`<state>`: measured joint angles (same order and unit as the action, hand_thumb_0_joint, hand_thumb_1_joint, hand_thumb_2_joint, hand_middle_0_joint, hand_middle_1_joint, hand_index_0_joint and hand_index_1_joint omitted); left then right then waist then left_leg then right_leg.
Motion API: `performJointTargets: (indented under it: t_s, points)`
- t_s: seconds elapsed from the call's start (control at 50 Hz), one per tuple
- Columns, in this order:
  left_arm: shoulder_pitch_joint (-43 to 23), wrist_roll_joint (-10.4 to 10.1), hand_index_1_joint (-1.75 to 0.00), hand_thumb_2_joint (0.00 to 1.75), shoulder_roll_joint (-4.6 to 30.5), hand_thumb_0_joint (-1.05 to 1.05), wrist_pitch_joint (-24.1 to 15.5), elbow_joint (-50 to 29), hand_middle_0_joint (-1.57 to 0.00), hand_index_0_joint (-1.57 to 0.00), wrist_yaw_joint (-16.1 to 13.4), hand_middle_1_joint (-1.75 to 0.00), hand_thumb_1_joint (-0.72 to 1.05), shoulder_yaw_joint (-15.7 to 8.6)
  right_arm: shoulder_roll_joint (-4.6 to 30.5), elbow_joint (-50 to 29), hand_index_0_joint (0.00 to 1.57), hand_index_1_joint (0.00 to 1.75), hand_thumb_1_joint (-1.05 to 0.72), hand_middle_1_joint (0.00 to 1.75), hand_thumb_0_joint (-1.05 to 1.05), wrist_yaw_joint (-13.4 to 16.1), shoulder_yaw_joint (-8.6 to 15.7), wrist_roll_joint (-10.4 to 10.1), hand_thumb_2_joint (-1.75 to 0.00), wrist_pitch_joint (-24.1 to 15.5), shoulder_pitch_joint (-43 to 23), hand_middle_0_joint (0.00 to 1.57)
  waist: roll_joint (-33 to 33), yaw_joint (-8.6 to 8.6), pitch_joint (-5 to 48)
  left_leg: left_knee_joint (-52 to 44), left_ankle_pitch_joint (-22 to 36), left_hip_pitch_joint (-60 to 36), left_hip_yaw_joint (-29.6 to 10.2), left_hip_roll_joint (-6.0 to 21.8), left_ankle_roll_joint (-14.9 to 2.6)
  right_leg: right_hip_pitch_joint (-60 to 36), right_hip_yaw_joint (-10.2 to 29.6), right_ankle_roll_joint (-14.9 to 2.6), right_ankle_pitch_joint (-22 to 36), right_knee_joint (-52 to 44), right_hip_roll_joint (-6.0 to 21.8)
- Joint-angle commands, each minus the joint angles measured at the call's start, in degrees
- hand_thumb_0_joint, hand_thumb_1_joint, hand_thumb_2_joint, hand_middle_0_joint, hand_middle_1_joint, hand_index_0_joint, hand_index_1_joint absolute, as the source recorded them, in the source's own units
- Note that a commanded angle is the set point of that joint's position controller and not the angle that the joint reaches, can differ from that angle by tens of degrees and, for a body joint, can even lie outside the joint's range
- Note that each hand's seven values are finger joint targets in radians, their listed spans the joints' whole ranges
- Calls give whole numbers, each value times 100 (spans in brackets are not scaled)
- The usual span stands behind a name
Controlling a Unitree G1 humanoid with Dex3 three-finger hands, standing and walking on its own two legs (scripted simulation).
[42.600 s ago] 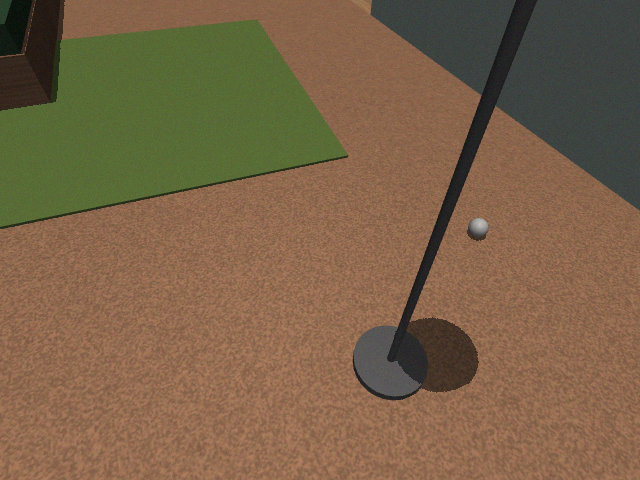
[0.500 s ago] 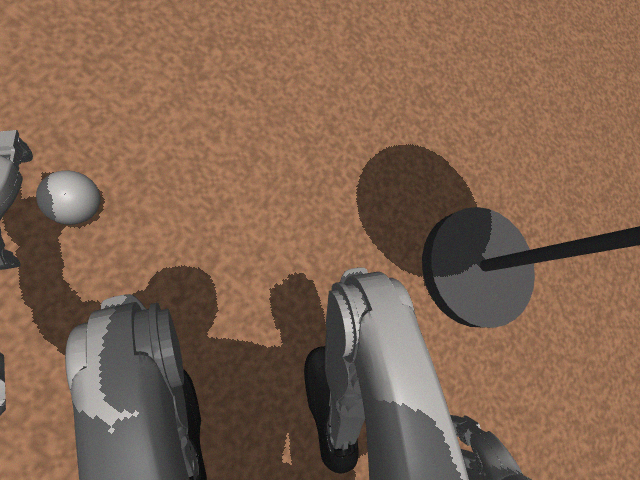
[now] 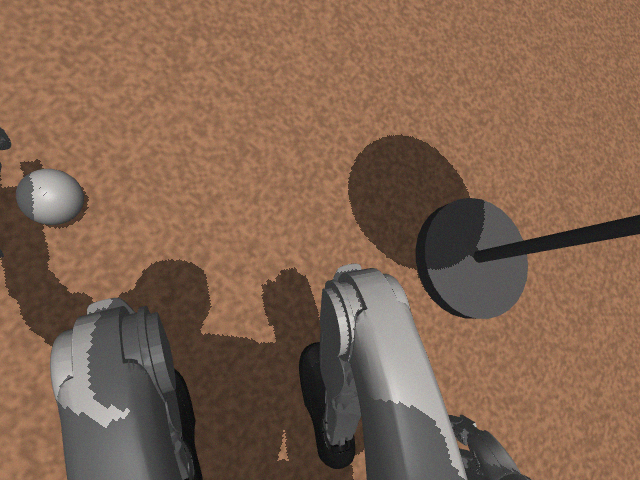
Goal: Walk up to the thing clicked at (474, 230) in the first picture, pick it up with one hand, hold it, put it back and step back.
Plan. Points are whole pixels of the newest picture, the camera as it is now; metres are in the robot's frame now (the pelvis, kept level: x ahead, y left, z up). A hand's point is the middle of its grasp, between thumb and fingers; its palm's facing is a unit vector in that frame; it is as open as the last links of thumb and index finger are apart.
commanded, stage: rise first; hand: left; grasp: from above
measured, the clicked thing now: (51, 197) +0.48 +0.30 -0.28
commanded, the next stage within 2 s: approach in 0.62 s
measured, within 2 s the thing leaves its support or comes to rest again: neither
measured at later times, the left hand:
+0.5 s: hand out of the picture +0.43 +0.35 -0.17, palm faces -0.45 -0.08 -0.89, open 14.1 cm
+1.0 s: hand (7, 192) +0.45 +0.31 -0.17, palm faces -0.47 -0.07 -0.88, open 14.0 cm
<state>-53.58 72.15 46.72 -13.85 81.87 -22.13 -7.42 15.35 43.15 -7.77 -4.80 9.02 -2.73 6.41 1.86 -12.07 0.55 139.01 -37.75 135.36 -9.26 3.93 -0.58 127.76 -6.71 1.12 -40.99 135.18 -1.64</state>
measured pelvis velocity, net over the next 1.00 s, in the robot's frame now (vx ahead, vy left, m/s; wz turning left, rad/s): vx -0.01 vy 0.00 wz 0.00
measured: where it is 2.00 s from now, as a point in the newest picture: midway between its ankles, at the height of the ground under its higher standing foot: (257, 441)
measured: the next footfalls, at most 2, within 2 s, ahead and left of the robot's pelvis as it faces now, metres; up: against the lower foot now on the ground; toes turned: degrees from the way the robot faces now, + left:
none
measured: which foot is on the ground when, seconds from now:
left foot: down 0.00-1.00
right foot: down 0.00-1.00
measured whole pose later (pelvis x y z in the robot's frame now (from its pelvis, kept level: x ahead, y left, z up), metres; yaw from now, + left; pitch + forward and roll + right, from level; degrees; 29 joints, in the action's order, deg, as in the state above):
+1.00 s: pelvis -0.01 +0.00 +0.00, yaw +0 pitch +32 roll -9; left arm -59.8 71.6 45.7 -12.8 86.4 -20.8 0.4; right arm 14.9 42.8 -7.4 -6.6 9.1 -3.8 7.5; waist 2.8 -14.2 0.9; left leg 138.1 -36.5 135.3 -9.3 3.7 -0.7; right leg 127.6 -6.7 1.3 -39.7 134.1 -1.6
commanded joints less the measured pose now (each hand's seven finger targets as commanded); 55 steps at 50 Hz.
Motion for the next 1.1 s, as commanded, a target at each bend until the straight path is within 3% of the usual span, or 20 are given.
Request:
performJointTargets:
  t_s: [0.0,0.06,0.12,0.2,0.28,0.32,0.38,0.48,0.6,0.66,0.7,0.72,0.78,0.82,0.86,0.92,0.96,1.02,1.04,1.08]
  points:
    - [-1741,-88,-105,101,1597,0,27,-732,-6,-6,-178,-105,-57,-169,1465,-50,20,30,-91,30,0,93,455,3,-90,-22,1186,20,-1733,-41,3911,-1233,860,-3159,484,-140,-96,-1613,-340,-260,1374,-1456,-209]
    - [-1573,-80,-105,102,1703,0,15,-619,-6,-6,-156,-105,-58,-218,1451,-81,20,30,-91,30,0,87,411,16,-90,-4,1138,20,-1835,40,3951,-1254,916,-3122,491,-148,-83,-1727,-347,-273,1414,-1409,-222]
    - [-1575,-96,-106,101,1649,0,32,-644,-6,-6,-107,-106,-57,-188,1469,-83,20,30,-91,30,0,67,411,9,-90,-15,1207,20,-1769,-25,3854,-1229,1015,-3187,472,-141,-91,-1677,-364,-266,1508,-1391,-209]
    - [-1487,-136,-105,100,1718,0,12,-757,-6,-7,-64,-106,-56,-234,1478,-127,20,30,-91,30,0,76,434,-12,-90,10,1130,20,-1900,104,3890,-1331,843,-3261,459,-140,-67,-1580,-377,-288,1344,-1404,-212]
    - [-1659,-113,-105,100,1740,0,-2,-965,-6,-7,-40,-106,-56,-188,1468,-123,20,30,-91,30,0,75,451,-38,-90,33,1142,20,-1919,45,3962,-1270,874,-3247,473,-138,-77,-1588,-353,-283,1384,-1425,-226]
    - [-1621,-115,-105,100,1515,0,6,-904,-6,-7,-30,-105,-56,-51,1451,-110,20,30,-91,30,0,72,463,-28,-90,32,1191,20,-1863,-61,3875,-1272,886,-3192,472,-137,-77,-1619,-355,-272,1408,-1459,-221]
    - [-1605,-153,-105,100,1501,0,-4,-973,-6,-7,-35,-106,-56,-40,1454,-101,20,30,-91,30,0,81,466,-42,-90,12,1224,20,-1905,-6,3829,-1339,884,-3248,455,-134,-68,-1594,-368,-270,1406,-1505,-216]
    - [-1773,-99,-105,100,1501,0,-19,-846,-7,-7,-30,-105,-55,18,1477,-126,20,30,-90,30,0,100,452,-62,-90,22,1152,20,-1909,-52,3817,-1422,706,-3336,359,-130,-45,-1354,-414,-299,1237,-1408,-196]
    - [-1585,-51,-104,100,1618,0,54,-799,-7,-7,-113,-104,-56,-143,1468,-137,20,30,-91,30,0,87,431,-66,-90,-1,1170,20,-2110,55,3951,-1413,1091,-3606,423,-140,-24,-1464,-390,-292,1543,-1372,-188]
    - [-1609,-67,-105,100,1514,0,105,-746,-7,-7,-84,-105,-56,-50,1428,-159,20,30,-91,30,0,69,431,-57,-90,-1,1178,20,-1968,-15,3882,-1378,989,-3353,487,-151,-64,-1558,-355,-284,1501,-1465,-198]
    - [-1714,-84,-103,109,1692,0,115,-878,-8,-4,-79,-99,-61,-164,1451,-187,20,30,-91,30,0,74,424,-62,-90,7,1168,20,-2013,14,3934,-1424,901,-3299,488,-168,-68,-1581,-346,-285,1406,-1473,-184]
    - [-1706,-101,-106,101,1629,0,121,-835,-7,-7,-40,-107,-57,-92,1443,-190,20,30,-91,30,0,78,418,-57,-90,11,1177,20,-1941,0,3903,-1429,872,-3267,500,-159,-79,-1637,-333,-279,1390,-1535,-201]
    - [-1903,-133,-107,98,1245,0,122,-671,-6,-7,22,-108,-55,217,1427,-134,20,30,-91,30,0,80,412,-57,-90,-17,1233,20,-1719,-235,3666,-1394,639,-3052,465,-149,-95,-1528,-333,-275,1213,-1598,-214]
    - [-2184,-176,-107,98,1169,0,67,-788,-6,-8,16,-108,-54,303,1441,-89,20,30,-90,30,0,100,395,-47,-90,-32,1281,20,-1657,-320,3722,-1357,564,-3006,445,-153,-103,-1534,-342,-262,1144,-1649,-219]
    - [-2338,-206,-107,97,759,0,48,-566,-6,-8,22,-110,-52,566,1414,-52,20,30,-90,30,0,105,379,-35,-90,-69,1307,20,-1672,-463,3630,-1388,510,-3087,377,-138,-73,-1341,-404,-285,1103,-1595,-231]
    - [-2732,-137,-108,96,629,0,31,-415,-6,-9,-66,-111,-51,741,1470,-13,20,30,-90,30,0,125,301,9,-89,-131,1441,20,-1686,-692,3476,-1314,621,-3121,345,-134,-60,-1290,-458,-256,1232,-1583,-225]
    - [-2809,-64,-109,97,626,0,69,-269,-6,-8,-222,-111,-53,740,1475,-13,20,30,-90,30,0,138,255,42,-90,-160,1431,20,-1916,-629,3661,-1322,787,-3316,359,-131,-22,-1332,-479,-269,1393,-1521,-241]
    - [-2841,94,-108,97,932,0,220,-159,-6,-8,-524,-110,-53,523,1525,-52,20,30,-90,30,0,130,200,81,-90,-203,1394,20,-2419,-483,3769,-1431,860,-3560,350,-117,48,-1199,-519,-321,1458,-1319,-228]
    - [-2793,191,-107,99,1171,0,288,-338,-7,-8,-633,-108,-54,341,1544,-85,20,30,-90,30,0,128,191,76,-90,-195,1395,20,-2693,-365,3980,-1477,995,-3694,396,-129,71,-1302,-508,-339,1551,-1280,-226]
    - [-2682,248,-106,98,1317,0,510,-180,-7,-8,-815,-107,-54,112,1548,-221,20,30,-90,30,0,83,151,106,-90,-211,1377,20,-2725,-348,4107,-1458,1106,-3727,408,-115,53,-1346,-506,-342,1673,-1205,-204]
